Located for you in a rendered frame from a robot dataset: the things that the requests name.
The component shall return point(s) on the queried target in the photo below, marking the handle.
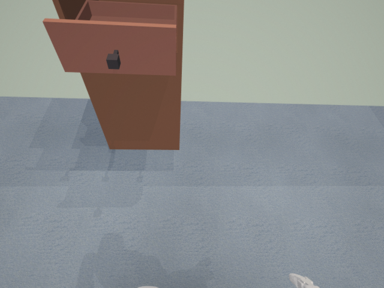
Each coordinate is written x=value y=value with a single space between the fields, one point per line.
x=113 y=60

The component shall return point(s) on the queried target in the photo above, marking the drawer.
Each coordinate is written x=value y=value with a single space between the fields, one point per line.
x=144 y=35

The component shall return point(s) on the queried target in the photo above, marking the robot right hand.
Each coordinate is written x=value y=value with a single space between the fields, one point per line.
x=301 y=282

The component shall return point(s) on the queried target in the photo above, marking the cabinet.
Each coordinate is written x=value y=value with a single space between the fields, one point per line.
x=135 y=111

